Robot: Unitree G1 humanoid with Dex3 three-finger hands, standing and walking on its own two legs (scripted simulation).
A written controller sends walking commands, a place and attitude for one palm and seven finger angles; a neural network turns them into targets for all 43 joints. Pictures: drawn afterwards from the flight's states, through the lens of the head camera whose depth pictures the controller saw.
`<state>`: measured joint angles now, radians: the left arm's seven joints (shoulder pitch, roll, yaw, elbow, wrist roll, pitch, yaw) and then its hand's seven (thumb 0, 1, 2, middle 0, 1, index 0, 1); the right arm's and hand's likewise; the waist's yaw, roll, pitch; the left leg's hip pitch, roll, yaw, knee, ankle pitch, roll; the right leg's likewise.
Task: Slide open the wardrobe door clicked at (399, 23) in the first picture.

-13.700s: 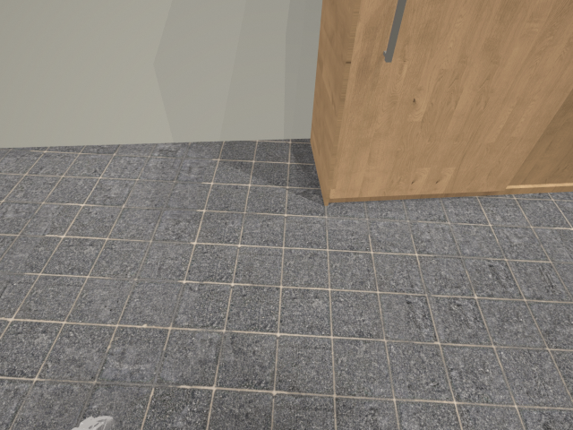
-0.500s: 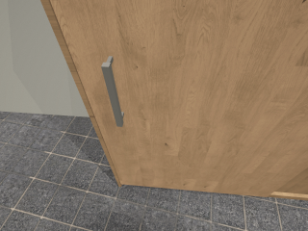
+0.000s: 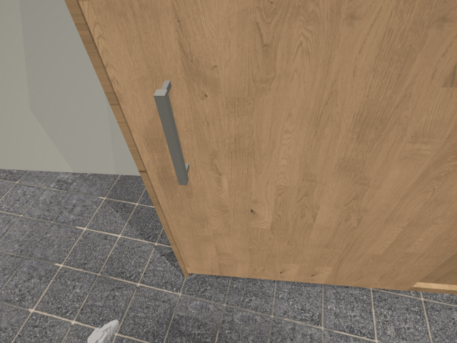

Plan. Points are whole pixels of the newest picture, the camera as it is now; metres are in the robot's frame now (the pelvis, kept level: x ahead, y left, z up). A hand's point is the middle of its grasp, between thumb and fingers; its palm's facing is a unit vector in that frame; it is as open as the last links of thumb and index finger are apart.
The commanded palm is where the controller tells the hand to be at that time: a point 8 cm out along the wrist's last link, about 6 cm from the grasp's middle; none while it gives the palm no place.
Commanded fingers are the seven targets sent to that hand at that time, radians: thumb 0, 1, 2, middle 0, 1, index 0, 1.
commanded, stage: raise the hand with hooked fingers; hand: left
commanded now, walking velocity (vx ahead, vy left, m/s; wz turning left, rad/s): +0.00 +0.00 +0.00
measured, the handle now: (176, 138) +0.48 +0.14 +0.10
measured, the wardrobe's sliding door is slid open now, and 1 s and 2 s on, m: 0.00 0.00 0.00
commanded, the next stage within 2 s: move the hooked fingers beside the handle in 1.96 s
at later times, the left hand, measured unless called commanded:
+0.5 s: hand (111, 319) +0.16 +0.20 +0.01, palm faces +0.00 -1.00 -0.06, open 9.9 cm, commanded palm +0.14 +0.26 +0.01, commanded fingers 0.00 0.13 0.57 -0.25 -0.80 -0.25 -0.80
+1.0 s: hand (71, 267) +0.22 +0.27 +0.06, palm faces +0.00 -1.00 -0.07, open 12.9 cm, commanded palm +0.19 +0.32 +0.07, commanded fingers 0.00 -0.45 0.32 -0.30 -1.17 -0.30 -1.17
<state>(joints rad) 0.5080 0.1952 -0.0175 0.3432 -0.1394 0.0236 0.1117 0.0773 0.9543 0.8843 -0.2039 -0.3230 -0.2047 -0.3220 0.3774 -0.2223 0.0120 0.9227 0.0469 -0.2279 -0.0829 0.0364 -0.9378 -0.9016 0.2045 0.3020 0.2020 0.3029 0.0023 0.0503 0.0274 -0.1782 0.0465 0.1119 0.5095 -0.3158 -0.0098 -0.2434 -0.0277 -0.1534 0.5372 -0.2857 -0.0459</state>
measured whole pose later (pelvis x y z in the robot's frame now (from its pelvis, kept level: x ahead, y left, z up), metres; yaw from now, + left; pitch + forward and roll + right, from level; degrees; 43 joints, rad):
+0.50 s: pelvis -0.04 +0.02 -0.06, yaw +2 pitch +8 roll -2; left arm 0.39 0.23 0.11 -0.02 -0.23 -0.45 -0.28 0.02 0.35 0.66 -0.24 -0.66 -0.24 -0.65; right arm 0.19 -0.22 0.06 0.52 0.03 -0.25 -0.04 0.01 -0.91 -0.90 0.20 0.30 0.20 0.30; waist 0.05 0.01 -0.07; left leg -0.67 0.05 0.03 1.02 -0.49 0.01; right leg -0.67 -0.06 -0.19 0.95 -0.42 -0.04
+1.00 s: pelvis -0.02 +0.04 -0.02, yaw +0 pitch +4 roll -2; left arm 0.24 0.32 0.29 0.04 -0.31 -0.23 -0.36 0.00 -0.23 0.42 -0.28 -1.03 -0.28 -1.03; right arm 0.27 -0.29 0.03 0.60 0.04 -0.31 -0.07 0.02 -0.91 -0.90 0.20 0.30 0.20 0.30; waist 0.01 0.01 -0.04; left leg -0.42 0.03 0.09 0.77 -0.42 0.04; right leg -0.44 -0.06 -0.15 0.70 -0.32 0.00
